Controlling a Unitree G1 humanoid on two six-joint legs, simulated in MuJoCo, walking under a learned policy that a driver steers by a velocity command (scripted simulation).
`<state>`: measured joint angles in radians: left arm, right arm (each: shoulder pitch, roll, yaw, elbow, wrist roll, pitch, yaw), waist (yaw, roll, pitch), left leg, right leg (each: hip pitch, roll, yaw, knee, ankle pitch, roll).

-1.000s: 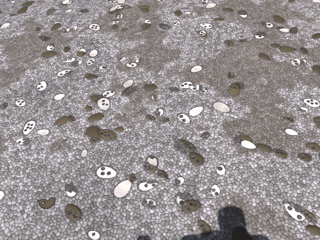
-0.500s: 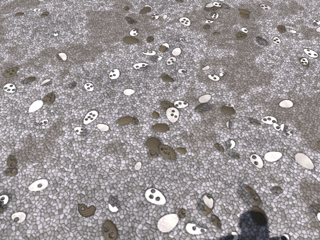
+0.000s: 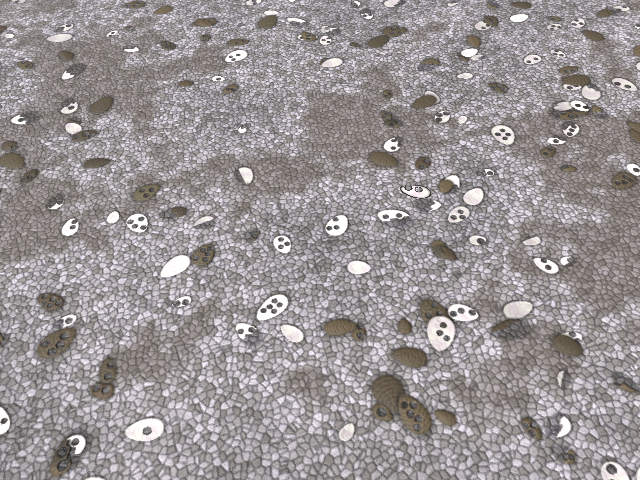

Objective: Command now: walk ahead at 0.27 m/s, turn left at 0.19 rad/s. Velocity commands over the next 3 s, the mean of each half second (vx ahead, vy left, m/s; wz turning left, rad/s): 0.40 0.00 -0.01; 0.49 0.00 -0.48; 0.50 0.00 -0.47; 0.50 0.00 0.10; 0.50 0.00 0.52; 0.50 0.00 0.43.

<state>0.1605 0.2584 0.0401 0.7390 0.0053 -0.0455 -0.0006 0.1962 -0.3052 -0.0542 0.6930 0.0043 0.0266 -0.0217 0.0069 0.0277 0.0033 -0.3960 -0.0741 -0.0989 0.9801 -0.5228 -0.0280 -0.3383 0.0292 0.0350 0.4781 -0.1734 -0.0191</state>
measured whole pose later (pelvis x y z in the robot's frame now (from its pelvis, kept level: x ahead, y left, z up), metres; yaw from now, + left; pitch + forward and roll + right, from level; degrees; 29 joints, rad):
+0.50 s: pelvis +0.16 +0.04 +0.01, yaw -4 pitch +2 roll +0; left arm 0.18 0.30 0.06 0.74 -0.02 -0.06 -0.04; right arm 0.40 -0.26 -0.04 0.80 -0.01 -0.08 0.00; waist -0.07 -0.05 -0.01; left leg 0.00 -0.02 0.06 0.23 -0.27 0.03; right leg -0.69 -0.06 0.05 0.82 -0.04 0.00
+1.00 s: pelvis +0.44 -0.04 +0.01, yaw -20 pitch +2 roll -1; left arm 0.31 0.29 0.06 0.72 -0.02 -0.05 -0.01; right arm 0.11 -0.30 -0.04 0.65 -0.02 -0.10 -0.01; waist 0.06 0.03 0.04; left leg -0.68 0.10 -0.10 0.77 -0.07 -0.07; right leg -0.18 0.13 0.12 0.35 -0.20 -0.08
